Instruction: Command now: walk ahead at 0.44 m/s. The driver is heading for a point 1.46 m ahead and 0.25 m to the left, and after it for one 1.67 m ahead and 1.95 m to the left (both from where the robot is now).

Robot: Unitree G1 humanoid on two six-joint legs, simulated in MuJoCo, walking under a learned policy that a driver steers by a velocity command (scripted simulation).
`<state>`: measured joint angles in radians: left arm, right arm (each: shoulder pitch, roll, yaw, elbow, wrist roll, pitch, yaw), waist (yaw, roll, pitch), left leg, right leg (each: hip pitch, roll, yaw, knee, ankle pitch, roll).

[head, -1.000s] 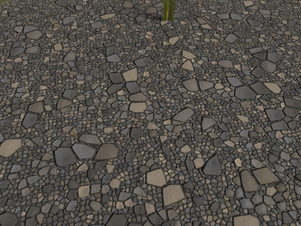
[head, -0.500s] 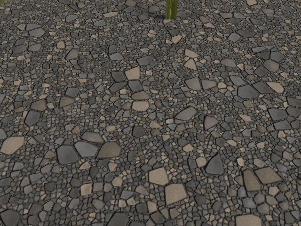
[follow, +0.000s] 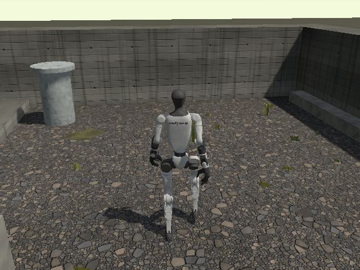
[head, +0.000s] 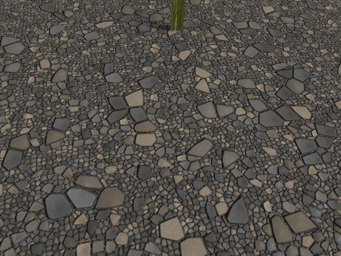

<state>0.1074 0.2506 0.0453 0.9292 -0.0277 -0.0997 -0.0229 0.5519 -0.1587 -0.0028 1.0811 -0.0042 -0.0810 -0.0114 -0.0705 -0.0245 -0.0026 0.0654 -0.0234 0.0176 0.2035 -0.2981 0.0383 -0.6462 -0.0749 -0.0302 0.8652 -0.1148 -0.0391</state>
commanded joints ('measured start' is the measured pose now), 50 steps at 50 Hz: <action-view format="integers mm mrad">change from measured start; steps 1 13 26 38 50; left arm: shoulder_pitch -194 107 239 425 156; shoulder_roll -8 111 144 76 58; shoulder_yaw -20 28 22 -9 9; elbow -114 -33 44 82 21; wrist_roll -1 14 15 19 27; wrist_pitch -8 -15 -11 2 87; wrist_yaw -12 -11 26 24 59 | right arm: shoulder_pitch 36 -153 -501 -113 -397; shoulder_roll -190 -183 -124 -289 -222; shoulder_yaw -34 -40 -52 -99 -59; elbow -42 -157 -276 -217 -181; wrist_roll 6 56 16 -10 -15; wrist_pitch -7 -62 -20 -27 -5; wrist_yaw -18 5 9 42 14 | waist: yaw -2 139 122 -24 109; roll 132 -18 -10 227 123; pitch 164 -82 80 -445 -128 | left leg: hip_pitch -160 -761 -697 317 -318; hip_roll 215 101 139 445 232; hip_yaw -112 -124 -16 -626 -58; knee -138 1160 456 219 60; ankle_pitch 313 -61 416 754 729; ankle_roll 139 26 -33 324 192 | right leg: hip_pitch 26 713 479 70 359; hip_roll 39 -239 -92 148 5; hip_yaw -43 521 100 184 64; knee -205 -638 -780 487 -147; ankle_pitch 104 -148 99 -516 -68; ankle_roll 16 -233 -171 43 72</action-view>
